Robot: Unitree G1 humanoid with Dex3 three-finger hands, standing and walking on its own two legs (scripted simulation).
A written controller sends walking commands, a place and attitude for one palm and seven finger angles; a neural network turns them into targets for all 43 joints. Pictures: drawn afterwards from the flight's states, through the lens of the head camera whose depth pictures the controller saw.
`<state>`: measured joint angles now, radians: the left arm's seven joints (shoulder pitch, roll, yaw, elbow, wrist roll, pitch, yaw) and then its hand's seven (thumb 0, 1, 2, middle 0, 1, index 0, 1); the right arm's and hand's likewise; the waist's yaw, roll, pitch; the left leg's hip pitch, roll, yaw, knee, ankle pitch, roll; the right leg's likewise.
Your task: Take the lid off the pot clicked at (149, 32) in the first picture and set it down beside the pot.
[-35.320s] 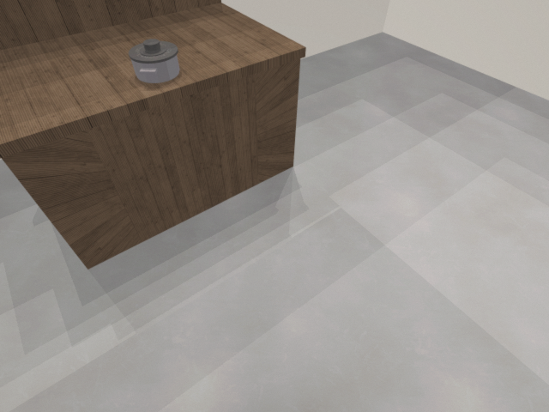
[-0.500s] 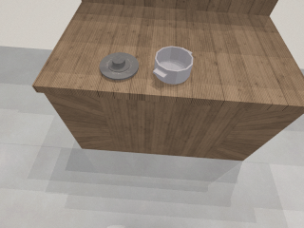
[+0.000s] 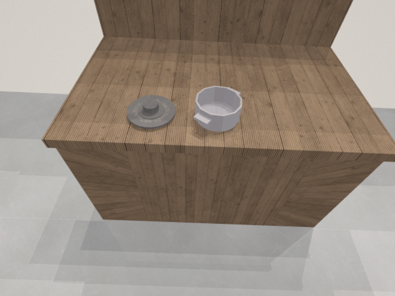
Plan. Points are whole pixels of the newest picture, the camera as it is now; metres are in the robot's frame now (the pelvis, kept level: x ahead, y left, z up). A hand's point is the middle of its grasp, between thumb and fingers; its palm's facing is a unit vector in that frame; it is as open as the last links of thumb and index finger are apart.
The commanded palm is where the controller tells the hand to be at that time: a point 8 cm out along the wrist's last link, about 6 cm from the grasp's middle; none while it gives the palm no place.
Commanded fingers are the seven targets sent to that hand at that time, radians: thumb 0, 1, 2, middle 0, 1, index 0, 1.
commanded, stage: let the arm hang, fingers relaxed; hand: left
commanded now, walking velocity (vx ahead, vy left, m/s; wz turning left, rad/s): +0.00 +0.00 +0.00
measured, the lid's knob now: (150, 105) +0.69 +0.18 -0.06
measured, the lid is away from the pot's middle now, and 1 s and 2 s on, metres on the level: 0.23 0.23 0.23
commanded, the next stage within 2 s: look to check the result in 1.12 s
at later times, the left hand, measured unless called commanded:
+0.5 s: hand out of the picture -0.03 +0.16 -0.18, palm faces +0.06 -0.99 -0.15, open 7.4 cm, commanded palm none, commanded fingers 0.00 0.90 0.90 -0.20 -0.30 -0.20 -0.30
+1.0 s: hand out of the picture -0.03 +0.16 -0.18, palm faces +0.07 -0.98 -0.18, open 7.4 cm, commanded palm none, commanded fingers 0.00 0.90 0.90 -0.20 -0.30 -0.20 -0.30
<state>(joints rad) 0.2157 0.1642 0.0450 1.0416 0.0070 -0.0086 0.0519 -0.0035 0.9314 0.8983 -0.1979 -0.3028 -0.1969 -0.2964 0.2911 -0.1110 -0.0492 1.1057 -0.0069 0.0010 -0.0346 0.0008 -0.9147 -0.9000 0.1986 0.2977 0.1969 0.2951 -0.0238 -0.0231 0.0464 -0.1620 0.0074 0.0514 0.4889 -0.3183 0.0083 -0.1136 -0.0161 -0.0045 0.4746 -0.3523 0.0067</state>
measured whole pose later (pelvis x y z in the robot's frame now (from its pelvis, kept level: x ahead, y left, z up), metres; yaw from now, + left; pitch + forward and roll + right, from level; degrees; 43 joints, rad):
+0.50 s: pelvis -0.01 +0.00 +0.00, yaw +0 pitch -1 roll +0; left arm 0.32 0.11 0.02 1.11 0.01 -0.01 0.05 0.00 0.91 0.90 -0.20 -0.30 -0.20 -0.30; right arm 0.30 -0.09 -0.04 1.13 0.00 0.00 -0.04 0.01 -0.91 -0.90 0.20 0.30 0.20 0.30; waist -0.01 -0.02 0.05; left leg -0.16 0.00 0.05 0.48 -0.30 0.02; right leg -0.11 -0.02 -0.01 0.45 -0.33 0.01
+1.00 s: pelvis -0.02 +0.00 +0.00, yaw +1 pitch -1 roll +0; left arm 0.30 0.11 0.03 1.12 0.01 -0.01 0.05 0.00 0.92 0.90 -0.20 -0.30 -0.20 -0.30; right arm 0.31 -0.08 -0.04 1.14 0.00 0.00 -0.04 0.01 -0.91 -0.90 0.20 0.30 0.20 0.30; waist -0.01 -0.01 0.05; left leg -0.17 0.00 0.04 0.47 -0.28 0.01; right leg -0.12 -0.02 -0.02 0.46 -0.32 0.01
